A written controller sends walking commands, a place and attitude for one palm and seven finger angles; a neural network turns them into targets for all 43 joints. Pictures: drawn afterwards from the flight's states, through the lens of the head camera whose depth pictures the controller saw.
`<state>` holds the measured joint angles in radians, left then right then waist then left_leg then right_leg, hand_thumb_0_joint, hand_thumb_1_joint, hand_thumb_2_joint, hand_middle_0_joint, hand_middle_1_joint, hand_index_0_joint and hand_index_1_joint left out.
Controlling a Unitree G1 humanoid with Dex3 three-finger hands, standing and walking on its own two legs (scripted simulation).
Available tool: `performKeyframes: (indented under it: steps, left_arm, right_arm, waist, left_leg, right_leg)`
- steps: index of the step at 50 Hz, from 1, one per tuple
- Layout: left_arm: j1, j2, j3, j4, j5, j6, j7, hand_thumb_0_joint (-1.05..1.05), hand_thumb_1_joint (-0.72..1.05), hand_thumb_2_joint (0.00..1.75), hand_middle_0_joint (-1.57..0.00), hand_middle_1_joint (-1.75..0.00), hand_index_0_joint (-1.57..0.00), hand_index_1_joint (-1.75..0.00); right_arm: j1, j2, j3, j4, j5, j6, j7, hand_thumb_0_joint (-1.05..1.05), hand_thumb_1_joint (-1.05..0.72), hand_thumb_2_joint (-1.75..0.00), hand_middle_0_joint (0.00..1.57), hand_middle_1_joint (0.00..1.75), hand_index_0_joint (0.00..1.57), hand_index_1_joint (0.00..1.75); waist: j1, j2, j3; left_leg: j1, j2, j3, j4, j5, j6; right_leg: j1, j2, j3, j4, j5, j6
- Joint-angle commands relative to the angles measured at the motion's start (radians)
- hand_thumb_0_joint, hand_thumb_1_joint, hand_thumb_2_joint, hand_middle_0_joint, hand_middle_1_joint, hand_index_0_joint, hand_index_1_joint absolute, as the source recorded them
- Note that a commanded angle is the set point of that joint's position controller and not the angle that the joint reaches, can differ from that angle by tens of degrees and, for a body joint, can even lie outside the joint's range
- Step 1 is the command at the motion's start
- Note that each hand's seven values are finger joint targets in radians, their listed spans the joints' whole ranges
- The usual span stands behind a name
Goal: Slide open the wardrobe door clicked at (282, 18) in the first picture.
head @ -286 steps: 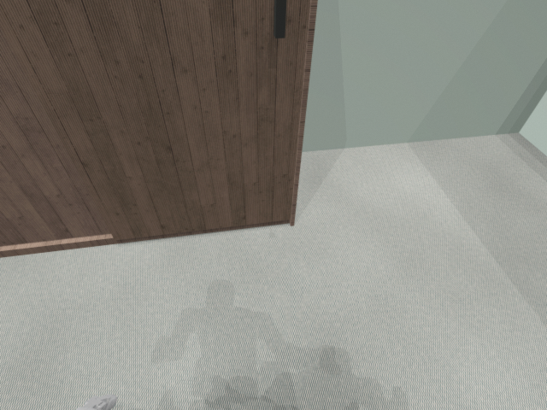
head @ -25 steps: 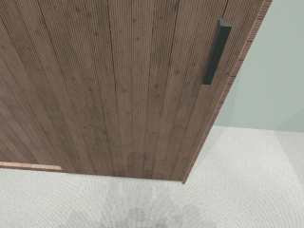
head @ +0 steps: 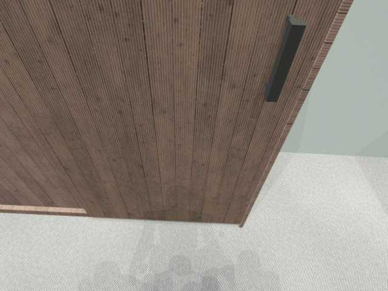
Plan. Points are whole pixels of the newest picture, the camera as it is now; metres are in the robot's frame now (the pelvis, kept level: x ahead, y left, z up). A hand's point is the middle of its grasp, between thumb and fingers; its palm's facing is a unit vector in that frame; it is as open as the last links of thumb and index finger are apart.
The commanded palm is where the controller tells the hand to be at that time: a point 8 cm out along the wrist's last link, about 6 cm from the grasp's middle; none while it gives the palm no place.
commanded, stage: look again from close up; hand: right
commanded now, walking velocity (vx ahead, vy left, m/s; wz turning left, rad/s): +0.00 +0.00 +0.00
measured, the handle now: (279, 60) +0.55 -0.15 +0.22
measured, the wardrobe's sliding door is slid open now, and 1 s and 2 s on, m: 0.00 0.00 0.00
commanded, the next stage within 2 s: shuffle to correct the standing spot in 0.54 s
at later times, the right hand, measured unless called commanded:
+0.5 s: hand out of the picture +0.00 -0.16 -0.17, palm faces +0.04 +0.98 -0.20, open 7.3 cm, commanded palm none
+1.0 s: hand out of the picture +0.01 -0.17 -0.19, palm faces +0.06 +0.99 -0.13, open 7.3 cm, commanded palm none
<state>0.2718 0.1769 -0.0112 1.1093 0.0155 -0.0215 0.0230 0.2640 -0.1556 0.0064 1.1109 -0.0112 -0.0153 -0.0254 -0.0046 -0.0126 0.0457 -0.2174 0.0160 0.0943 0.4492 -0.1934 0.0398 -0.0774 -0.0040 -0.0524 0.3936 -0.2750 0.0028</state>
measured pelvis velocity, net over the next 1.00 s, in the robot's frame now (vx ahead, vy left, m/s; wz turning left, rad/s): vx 0.04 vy -0.01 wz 0.00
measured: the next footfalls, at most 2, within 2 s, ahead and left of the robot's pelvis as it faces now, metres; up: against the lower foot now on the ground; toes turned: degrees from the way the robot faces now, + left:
left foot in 1.24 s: +0.18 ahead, +0.07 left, +0.00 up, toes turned -5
right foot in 1.78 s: +0.13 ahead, -0.12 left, +0.00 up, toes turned -3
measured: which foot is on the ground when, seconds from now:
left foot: down 0.00-0.96, up 0.98-1.00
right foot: down 0.00-1.00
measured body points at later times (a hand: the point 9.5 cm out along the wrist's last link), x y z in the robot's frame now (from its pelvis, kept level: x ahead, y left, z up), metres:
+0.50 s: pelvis +0.00 +0.01 +0.00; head +0.01 +0.02 +0.45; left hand -0.03 +0.23 -0.16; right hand +0.00 -0.21 -0.16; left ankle +0.03 +0.09 -0.74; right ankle -0.04 -0.12 -0.74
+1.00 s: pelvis +0.04 -0.01 -0.01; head +0.05 -0.03 +0.44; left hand -0.02 +0.19 -0.16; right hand +0.01 -0.22 -0.18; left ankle +0.03 +0.09 -0.73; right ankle -0.04 -0.12 -0.74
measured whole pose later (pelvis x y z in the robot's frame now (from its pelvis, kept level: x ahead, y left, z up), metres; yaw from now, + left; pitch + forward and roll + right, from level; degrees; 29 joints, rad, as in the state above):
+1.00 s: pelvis +0.04 -0.01 -0.01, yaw +0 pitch +0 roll +0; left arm 0.42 0.10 -0.01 1.12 0.03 -0.04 0.03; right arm 0.36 -0.13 -0.03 1.10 -0.03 0.01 -0.01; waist -0.01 0.04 0.00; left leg -0.28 0.02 0.09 0.63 -0.37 0.06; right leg -0.11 -0.01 -0.06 0.49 -0.39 -0.02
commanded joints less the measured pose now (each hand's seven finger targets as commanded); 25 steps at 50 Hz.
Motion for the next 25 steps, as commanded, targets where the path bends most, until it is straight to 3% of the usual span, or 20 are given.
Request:
performKeyframes:
  steps: [1, 11, 14, 25]
  left_arm:
    - [0.071, 0.088, 0.012, -0.017, -0.001, -0.013, 0.008, 0.0, 0.9, 0.9, -0.2, -0.3, -0.2, -0.3]
    - [0.095, 0.067, 0.013, -0.007, 0.001, -0.007, 0.007, 0.0, 0.9, 0.9, -0.2, -0.3, -0.2, -0.3]
    - [0.104, 0.059, 0.012, -0.005, 0.001, -0.01, 0.007, 0.0, 0.9, 0.9, -0.2, -0.3, -0.2, -0.3]
    - [0.128, 0.053, 0.013, 0.003, 0.001, -0.01, 0.008, 0.0, 0.9, 0.9, -0.2, -0.3, -0.2, -0.3]
  right_arm:
    - [0.035, -0.129, -0.024, -0.035, 0.001, -0.022, -0.007, 0.0, -0.9, -0.9, 0.2, 0.3, 0.2, 0.3]
    - [0.04, -0.126, -0.03, -0.042, 0.001, -0.021, -0.007, 0.0, -0.9, -0.9, 0.2, 0.3, 0.2, 0.3]
    - [0.049, -0.122, -0.03, -0.045, 0.001, -0.022, -0.006, 0.0, -0.9, -0.9, 0.2, 0.3, 0.2, 0.3]
    - [0.05, -0.116, -0.033, -0.045, 0.002, -0.02, -0.006, 0.0, -0.9, -0.9, 0.2, 0.3, 0.2, 0.3]
  waist:
    - [0.004, 0.034, 0.04]
    - [0.003, 0.031, 0.052]
    - [0.0, 0.03, 0.029]
    - [-0.002, 0.012, 0.048]
  left_leg:
    - [0.055, 0.119, -0.155, -0.112, 0.045, 0.016]
    - [0.041, 0.118, -0.168, -0.147, -0.051, 0.019]
    - [0.059, 0.115, -0.161, -0.14, -0.026, 0.018]
    - [0.058, 0.113, -0.154, -0.137, -0.03, 0.019]
  right_leg:
    - [-0.127, -0.09, 0.07, -0.084, 0.07, -0.024]
    - [-0.145, -0.086, 0.062, -0.076, 0.032, -0.021]
    - [-0.135, -0.09, 0.064, -0.078, 0.051, -0.022]
    - [-0.16, -0.091, 0.066, -0.076, 0.05, -0.02]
